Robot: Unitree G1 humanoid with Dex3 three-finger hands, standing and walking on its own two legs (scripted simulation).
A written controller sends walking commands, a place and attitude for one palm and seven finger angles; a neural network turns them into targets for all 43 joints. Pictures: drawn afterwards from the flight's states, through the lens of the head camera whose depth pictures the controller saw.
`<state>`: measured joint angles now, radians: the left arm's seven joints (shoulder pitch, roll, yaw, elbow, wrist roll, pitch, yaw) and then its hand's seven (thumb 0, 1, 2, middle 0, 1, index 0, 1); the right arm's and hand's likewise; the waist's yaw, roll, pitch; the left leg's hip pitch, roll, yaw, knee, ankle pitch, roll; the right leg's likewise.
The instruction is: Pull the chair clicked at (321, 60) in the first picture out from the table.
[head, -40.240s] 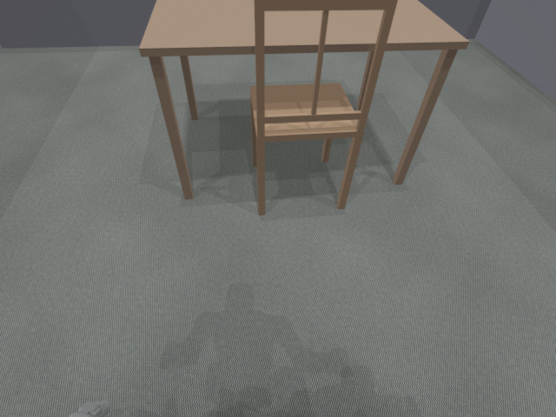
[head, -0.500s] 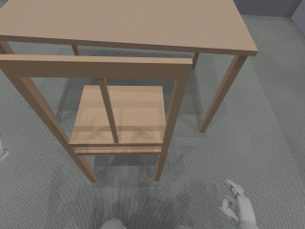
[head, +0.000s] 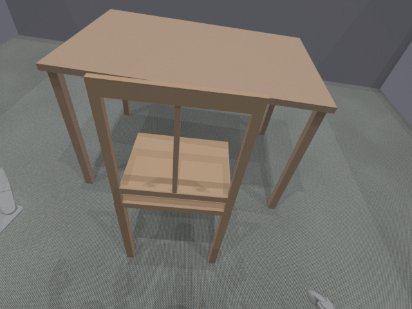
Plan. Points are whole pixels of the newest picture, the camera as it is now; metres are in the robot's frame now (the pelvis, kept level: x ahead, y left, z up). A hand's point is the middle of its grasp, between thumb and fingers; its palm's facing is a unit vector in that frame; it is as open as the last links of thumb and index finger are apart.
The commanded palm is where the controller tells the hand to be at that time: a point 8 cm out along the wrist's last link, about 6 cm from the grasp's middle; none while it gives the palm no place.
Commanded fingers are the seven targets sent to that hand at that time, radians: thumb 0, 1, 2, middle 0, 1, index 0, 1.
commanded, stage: stop stepping back and stand still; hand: left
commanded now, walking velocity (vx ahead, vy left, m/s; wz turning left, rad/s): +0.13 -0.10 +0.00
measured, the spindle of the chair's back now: (176, 154) +0.55 +0.12 -0.05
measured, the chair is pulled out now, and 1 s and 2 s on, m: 0.25 0.25 0.25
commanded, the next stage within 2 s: let the arm hang, fingers relaxed in 0.34 s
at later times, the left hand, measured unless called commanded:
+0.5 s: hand (69, 217) +0.22 +0.24 +0.12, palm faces +0.30 -0.80 -0.51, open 7.4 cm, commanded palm none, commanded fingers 0.00 0.90 0.90 -0.20 -0.30 -0.20 -0.30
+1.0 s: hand out of the picture -0.05 +0.18 -0.17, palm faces +0.03 -0.97 -0.25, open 7.2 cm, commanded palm none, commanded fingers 0.00 0.90 0.90 -0.20 -0.30 -0.20 -0.30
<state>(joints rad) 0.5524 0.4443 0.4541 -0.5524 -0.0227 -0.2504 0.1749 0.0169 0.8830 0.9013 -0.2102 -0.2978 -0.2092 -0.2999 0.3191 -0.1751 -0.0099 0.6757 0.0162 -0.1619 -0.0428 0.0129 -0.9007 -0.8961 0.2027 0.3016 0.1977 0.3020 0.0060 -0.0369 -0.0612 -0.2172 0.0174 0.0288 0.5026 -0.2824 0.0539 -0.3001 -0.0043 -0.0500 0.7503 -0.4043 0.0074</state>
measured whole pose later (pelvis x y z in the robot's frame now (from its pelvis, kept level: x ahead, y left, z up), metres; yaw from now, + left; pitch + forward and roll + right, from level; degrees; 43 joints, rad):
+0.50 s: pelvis -0.01 -0.02 +0.00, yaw -1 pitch +1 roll -1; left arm 0.44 0.43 0.35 -0.29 0.00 -0.17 0.10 0.01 0.89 0.90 -0.20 -0.30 -0.20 -0.30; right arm 0.20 -0.24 -0.04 0.70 0.02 -0.11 -0.01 0.01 -0.90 -0.90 0.20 0.30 0.20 0.30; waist -0.01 0.01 0.00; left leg -0.29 0.01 0.06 0.54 -0.25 0.03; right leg -0.19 -0.01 -0.07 0.49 -0.29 0.00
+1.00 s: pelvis -0.04 -0.02 +0.00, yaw +1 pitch -1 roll -1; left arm 0.34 0.21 0.01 1.00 0.01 0.03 0.03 -0.01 0.94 0.90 -0.20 -0.29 -0.20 -0.30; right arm 0.29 -0.18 -0.01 1.01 -0.01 0.02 -0.02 0.01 -0.91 -0.90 0.20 0.30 0.20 0.30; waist 0.00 0.01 0.08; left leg -0.25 -0.01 0.03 0.47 -0.20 0.03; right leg -0.14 -0.02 -0.10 0.44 -0.27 0.00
